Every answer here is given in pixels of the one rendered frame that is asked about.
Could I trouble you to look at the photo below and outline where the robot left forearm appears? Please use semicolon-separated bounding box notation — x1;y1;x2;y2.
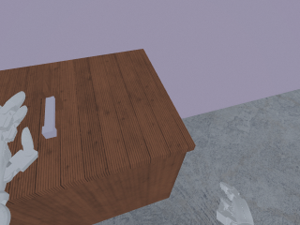
0;190;11;225

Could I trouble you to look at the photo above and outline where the tap lever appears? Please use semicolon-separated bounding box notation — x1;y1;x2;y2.
41;96;57;139

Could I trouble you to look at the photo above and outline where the right robot hand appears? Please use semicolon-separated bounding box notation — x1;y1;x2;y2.
217;182;254;225

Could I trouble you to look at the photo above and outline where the left robot hand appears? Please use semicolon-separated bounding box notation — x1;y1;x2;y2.
0;91;38;191

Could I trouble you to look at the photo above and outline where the counter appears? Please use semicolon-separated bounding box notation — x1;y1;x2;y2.
0;49;196;225

